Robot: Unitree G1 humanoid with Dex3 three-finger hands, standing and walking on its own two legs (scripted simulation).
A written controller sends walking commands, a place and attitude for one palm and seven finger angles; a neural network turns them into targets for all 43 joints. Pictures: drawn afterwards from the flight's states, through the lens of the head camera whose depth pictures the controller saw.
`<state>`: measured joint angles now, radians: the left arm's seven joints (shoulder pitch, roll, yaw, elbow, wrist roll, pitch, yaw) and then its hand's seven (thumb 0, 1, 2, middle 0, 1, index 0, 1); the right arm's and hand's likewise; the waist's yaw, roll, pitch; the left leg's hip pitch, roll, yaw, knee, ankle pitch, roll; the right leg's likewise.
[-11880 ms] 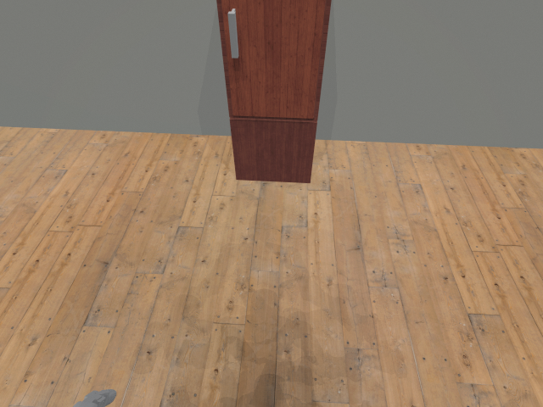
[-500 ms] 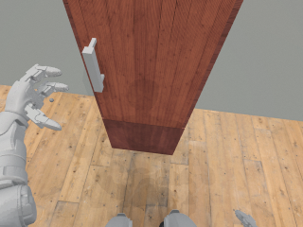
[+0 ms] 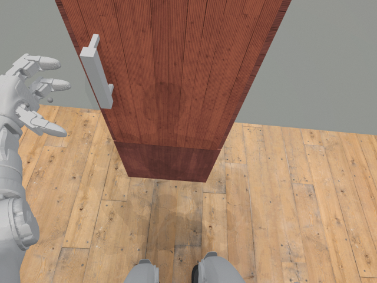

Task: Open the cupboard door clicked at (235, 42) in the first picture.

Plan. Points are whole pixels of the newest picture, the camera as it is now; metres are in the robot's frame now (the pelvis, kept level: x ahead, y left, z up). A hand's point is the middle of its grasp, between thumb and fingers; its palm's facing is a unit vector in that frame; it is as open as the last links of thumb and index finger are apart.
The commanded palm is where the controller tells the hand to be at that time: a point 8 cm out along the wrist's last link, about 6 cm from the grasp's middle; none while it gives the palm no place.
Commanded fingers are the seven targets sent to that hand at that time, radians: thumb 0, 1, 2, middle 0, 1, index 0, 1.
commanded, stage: move the hooked fingers beside the handle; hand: left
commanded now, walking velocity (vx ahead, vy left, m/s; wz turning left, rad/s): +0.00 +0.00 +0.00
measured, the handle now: (101, 74) +0.53 +0.17 +0.08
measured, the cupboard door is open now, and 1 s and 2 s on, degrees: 0 0 0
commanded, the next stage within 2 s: slide the fingers in behind the handle in 1.10 s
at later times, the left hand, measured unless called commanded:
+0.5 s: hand (63, 83) +0.50 +0.24 +0.08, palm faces -0.11 -0.99 +0.00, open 14.0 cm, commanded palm +0.48 +0.29 +0.08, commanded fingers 0.00 -0.50 0.30 -0.30 -1.20 -0.30 -1.20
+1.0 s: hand (57, 91) +0.48 +0.25 +0.08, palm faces -0.10 -1.00 -0.02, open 14.0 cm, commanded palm +0.47 +0.30 +0.08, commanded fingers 0.00 -0.50 0.30 -0.30 -1.20 -0.30 -1.20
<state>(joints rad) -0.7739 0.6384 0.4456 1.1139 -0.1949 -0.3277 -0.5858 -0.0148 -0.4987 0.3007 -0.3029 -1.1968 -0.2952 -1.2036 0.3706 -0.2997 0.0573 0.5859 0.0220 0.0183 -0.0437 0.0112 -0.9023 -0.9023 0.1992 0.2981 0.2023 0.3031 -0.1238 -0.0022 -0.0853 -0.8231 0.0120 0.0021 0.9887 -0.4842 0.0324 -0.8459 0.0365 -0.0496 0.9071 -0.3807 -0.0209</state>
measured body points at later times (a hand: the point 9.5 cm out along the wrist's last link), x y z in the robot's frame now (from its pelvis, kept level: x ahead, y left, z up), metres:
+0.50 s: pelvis +0.00 +0.00 -0.01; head +0.14 +0.02 +0.42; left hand +0.50 +0.30 +0.09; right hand -0.01 -0.26 -0.11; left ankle -0.01 +0.10 -0.68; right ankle +0.03 -0.11 -0.68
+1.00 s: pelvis +0.00 +0.01 -0.01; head +0.13 +0.04 +0.42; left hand +0.48 +0.31 +0.08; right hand +0.04 -0.27 -0.11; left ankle -0.01 +0.10 -0.68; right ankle +0.03 -0.11 -0.68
